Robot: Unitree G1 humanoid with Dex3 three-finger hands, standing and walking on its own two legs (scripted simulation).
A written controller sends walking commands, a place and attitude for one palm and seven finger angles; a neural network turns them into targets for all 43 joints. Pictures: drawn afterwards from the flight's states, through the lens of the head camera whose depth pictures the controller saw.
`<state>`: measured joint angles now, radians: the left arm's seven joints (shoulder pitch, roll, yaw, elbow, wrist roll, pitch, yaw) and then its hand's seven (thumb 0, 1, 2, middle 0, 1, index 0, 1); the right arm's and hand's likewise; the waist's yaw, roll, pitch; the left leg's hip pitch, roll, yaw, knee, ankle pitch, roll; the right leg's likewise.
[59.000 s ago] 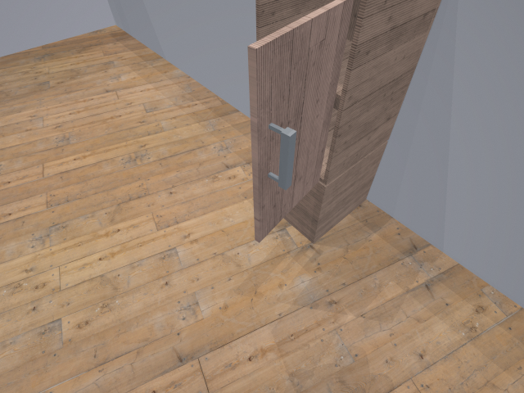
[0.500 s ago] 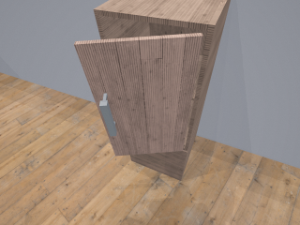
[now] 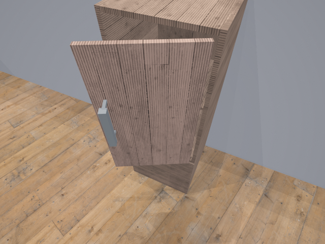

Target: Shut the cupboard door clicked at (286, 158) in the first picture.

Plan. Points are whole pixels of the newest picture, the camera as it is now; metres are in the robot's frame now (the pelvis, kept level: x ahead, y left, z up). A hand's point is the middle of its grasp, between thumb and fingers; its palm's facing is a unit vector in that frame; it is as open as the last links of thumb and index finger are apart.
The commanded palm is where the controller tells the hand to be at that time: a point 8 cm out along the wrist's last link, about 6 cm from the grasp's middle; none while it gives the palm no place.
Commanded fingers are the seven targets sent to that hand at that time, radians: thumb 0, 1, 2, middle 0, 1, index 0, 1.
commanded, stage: look again from close up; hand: left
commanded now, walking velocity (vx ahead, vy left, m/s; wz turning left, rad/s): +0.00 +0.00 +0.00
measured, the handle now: (109, 123) +0.46 +0.20 -0.01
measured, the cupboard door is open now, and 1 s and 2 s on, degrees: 28 28 28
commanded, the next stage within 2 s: raise the hand and make a fist in 0.24 s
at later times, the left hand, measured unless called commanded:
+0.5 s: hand (97, 221) +0.18 +0.17 -0.05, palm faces +0.29 -0.94 -0.17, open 7.2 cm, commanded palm +0.11 +0.21 -0.07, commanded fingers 0.00 0.90 0.90 -0.35 -0.46 -0.35 -0.46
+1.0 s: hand (104, 227) +0.17 +0.15 -0.03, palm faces +0.02 -1.00 -0.03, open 5.0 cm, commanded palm +0.12 +0.22 -0.04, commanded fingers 0.00 0.90 0.90 -0.81 -0.96 -0.81 -0.96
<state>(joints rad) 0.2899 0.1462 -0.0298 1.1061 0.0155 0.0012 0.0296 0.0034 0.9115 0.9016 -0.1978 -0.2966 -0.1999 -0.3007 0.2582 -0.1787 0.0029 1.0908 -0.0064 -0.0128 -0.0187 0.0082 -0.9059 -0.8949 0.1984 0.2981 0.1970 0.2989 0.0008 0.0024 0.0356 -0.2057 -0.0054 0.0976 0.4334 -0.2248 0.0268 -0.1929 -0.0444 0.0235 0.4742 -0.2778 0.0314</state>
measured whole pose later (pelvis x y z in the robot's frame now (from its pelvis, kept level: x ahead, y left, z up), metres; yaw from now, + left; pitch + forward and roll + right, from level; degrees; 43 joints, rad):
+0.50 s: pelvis +0.01 -0.03 -0.01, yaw +3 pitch +1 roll +1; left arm 0.40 0.17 0.06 0.25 -0.14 -0.12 0.09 0.02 0.92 0.90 -0.22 -0.32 -0.22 -0.33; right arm 0.32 -0.23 -0.01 0.88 0.02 -0.26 -0.07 0.01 -0.91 -0.89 0.20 0.30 0.20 0.30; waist -0.03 0.03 -0.04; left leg -0.31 0.01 0.03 0.58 -0.29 -0.01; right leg -0.27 -0.03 -0.04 0.61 -0.37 0.00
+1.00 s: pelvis -0.04 -0.03 -0.12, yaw +4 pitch +15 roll -2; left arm 0.35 0.20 0.12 -0.08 -0.29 -0.44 -0.31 0.01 0.91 0.90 -0.62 -0.77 -0.63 -0.77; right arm 0.15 -0.20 0.01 0.54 0.02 -0.23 -0.06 0.01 -0.90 -0.89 0.20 0.30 0.20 0.30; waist 0.05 0.05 -0.14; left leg -1.03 0.05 -0.06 1.29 -0.52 -0.03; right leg -0.93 -0.01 -0.11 1.26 -0.59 -0.03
